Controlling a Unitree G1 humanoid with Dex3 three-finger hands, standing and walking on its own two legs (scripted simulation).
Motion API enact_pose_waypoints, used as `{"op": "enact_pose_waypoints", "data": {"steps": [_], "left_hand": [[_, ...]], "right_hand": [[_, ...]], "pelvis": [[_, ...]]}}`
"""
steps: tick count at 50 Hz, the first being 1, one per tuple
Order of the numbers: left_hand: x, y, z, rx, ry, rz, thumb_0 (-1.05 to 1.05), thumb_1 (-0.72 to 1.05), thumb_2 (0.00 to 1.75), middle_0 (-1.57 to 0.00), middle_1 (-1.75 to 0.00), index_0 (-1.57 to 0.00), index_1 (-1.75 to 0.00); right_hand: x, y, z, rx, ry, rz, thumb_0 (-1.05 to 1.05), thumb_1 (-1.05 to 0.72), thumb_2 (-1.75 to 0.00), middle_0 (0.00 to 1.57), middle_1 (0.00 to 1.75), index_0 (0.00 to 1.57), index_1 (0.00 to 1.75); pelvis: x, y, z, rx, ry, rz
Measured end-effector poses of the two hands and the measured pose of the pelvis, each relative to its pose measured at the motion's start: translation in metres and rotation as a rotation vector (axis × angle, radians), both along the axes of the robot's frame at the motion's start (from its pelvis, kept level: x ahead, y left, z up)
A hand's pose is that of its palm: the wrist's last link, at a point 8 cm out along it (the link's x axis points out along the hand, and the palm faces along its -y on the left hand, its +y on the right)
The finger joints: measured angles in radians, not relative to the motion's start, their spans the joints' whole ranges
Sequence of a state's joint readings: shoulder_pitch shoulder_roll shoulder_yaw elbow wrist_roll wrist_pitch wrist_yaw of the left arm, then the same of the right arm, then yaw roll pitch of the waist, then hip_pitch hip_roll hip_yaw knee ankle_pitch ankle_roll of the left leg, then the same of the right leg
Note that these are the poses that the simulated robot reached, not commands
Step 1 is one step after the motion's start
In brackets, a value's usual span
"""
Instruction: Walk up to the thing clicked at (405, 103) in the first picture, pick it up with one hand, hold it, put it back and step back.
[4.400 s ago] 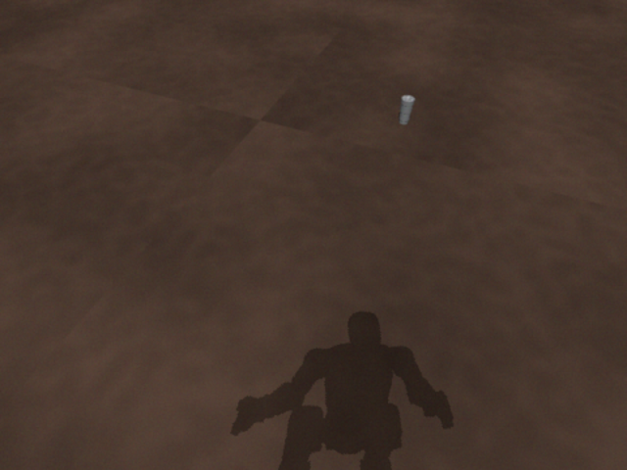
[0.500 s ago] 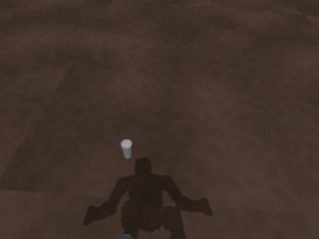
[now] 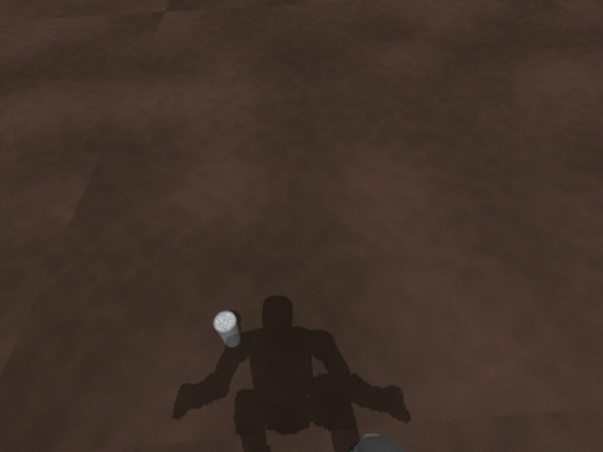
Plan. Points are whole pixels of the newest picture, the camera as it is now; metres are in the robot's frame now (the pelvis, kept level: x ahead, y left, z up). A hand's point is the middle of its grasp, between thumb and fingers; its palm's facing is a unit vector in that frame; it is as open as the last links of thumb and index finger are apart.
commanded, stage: walk up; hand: left
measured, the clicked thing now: (229, 331) +0.60 +0.25 -0.69
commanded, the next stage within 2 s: none
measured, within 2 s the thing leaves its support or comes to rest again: neither
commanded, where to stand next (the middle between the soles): +0.21 +0.01 m, yaw +2 degrees
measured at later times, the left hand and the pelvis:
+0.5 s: hand (125, 451) +0.18 +0.27 -0.15, palm faces +0.01 -0.93 -0.37, open 7.4 cm; pelvis +0.12 +0.00 -0.01, yaw +2 degrees
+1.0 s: hand (119, 449) +0.18 +0.27 -0.14, palm faces +0.02 -0.91 -0.42, open 7.4 cm; pelvis +0.16 +0.00 +0.00, yaw +2 degrees
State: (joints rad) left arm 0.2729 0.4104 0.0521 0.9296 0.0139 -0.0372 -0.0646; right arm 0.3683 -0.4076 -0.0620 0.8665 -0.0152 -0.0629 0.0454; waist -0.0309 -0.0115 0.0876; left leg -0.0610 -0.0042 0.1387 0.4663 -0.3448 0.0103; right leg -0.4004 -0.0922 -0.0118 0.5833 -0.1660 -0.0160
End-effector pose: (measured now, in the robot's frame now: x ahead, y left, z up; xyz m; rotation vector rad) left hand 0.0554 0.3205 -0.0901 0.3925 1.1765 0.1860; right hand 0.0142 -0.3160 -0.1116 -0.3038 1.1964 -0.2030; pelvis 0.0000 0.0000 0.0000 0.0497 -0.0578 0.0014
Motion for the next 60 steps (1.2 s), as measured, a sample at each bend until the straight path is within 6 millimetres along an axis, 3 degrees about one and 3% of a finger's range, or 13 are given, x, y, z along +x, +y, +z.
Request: {"op": "enact_pose_waypoints", "data": {"steps": [3, 6, 10, 15, 21, 26, 30, 37, 42, 47, 52, 60], "left_hand": [[0.039, -0.017, 0.003, 0.025, -0.073, -0.018, 0.01, 0.91, 0.90, -0.20, -0.30, -0.20, -0.30], [0.065, -0.031, 0.012, 0.025, -0.140, -0.017, 0.01, 0.91, 0.90, -0.20, -0.30, -0.21, -0.30], [0.081, -0.042, 0.023, 0.018, -0.153, -0.003, 0.01, 0.90, 0.90, -0.20, -0.30, -0.21, -0.30], [0.090, -0.041, 0.024, 0.012, -0.121, 0.008, 0.01, 0.90, 0.90, -0.20, -0.30, -0.21, -0.30], [0.101, -0.024, 0.004, -0.002, -0.075, 0.036, 0.01, 0.90, 0.90, -0.20, -0.30, -0.21, -0.30], [0.116, -0.005, -0.031, -0.038, -0.040, 0.070, 0.01, 0.90, 0.90, -0.20, -0.30, -0.21, -0.30], [0.124, -0.005, -0.039, -0.067, -0.017, 0.060, 0.01, 0.91, 0.90, -0.20, -0.30, -0.20, -0.30], [0.116, 0.000, -0.030, -0.050, 0.044, 0.058, 0.01, 0.91, 0.90, -0.20, -0.30, -0.21, -0.30], [0.105, 0.001, -0.021, 0.021, 0.056, 0.092, 0.01, 0.91, 0.90, -0.20, -0.30, -0.21, -0.30], [0.102, -0.005, -0.010, 0.035, 0.065, 0.113, 0.01, 0.90, 0.90, -0.20, -0.30, -0.21, -0.30], [0.127, -0.007, -0.010, 0.014, 0.033, 0.108, 0.01, 0.90, 0.90, -0.20, -0.30, -0.21, -0.30], [0.183, -0.014, -0.014, -0.038, -0.039, 0.065, 0.01, 0.90, 0.90, -0.20, -0.30, -0.21, -0.30]], "right_hand": [[0.020, -0.012, -0.018, 0.017, 0.020, 0.002, 0.00, -0.90, -0.90, 0.21, 0.30, 0.20, 0.30], [0.045, -0.015, -0.020, 0.038, 0.033, 0.026, 0.01, -0.91, -0.90, 0.20, 0.30, 0.20, 0.30], [0.080, -0.022, -0.012, 0.047, 0.004, 0.039, 0.01, -0.91, -0.90, 0.20, 0.30, 0.20, 0.30], [0.110, -0.030, -0.001, 0.019, -0.006, 0.037, 0.00, -0.91, -0.90, 0.20, 0.30, 0.20, 0.30], [0.136, -0.023, 0.007, -0.043, 0.041, 0.048, 0.00, -0.91, -0.90, 0.20, 0.30, 0.20, 0.30], [0.160, 0.000, 0.005, -0.084, 0.035, 0.061, 0.00, -0.91, -0.90, 0.20, 0.30, 0.20, 0.30], [0.178, 0.020, 0.011, -0.064, -0.004, 0.077, 0.00, -0.91, -0.90, 0.20, 0.30, 0.20, 0.30], [0.203, 0.021, 0.017, -0.051, -0.065, 0.081, 0.00, -0.90, -0.90, 0.21, 0.30, 0.21, 0.30], [0.219, 0.007, 0.001, -0.029, -0.074, 0.072, 0.00, -0.90, -0.90, 0.21, 0.30, 0.21, 0.30], [0.231, 0.011, -0.008, 0.012, -0.056, 0.073, 0.00, -0.91, -0.90, 0.20, 0.30, 0.20, 0.30], [0.234, 0.021, -0.012, 0.032, -0.025, 0.078, 0.00, -0.91, -0.90, 0.20, 0.30, 0.20, 0.30], [0.238, 0.029, -0.001, 0.025, 0.004, 0.060, 0.00, -0.91, -0.90, 0.21, 0.30, 0.20, 0.30]], "pelvis": [[0.020, -0.013, -0.008, -0.034, -0.008, 0.008], [0.035, -0.024, -0.005, -0.015, -0.014, 0.009], [0.055, -0.028, 0.005, -0.012, -0.014, 0.005], [0.081, -0.026, 0.010, -0.035, -0.012, 0.006], [0.106, -0.014, 0.005, -0.066, -0.003, 0.021], [0.120, 0.003, -0.010, -0.059, -0.002, 0.042], [0.123, 0.010, -0.007, -0.070, -0.002, 0.034], [0.135, 0.010, -0.001, -0.067, 0.012, 0.027], [0.143, 0.000, -0.007, -0.073, -0.001, 0.024], [0.153, -0.002, -0.002, -0.057, 0.004, 0.020], [0.159, 0.001, 0.000, -0.051, 0.001, 0.033], [0.173, 0.004, 0.006, -0.055, 0.009, 0.033]]}}
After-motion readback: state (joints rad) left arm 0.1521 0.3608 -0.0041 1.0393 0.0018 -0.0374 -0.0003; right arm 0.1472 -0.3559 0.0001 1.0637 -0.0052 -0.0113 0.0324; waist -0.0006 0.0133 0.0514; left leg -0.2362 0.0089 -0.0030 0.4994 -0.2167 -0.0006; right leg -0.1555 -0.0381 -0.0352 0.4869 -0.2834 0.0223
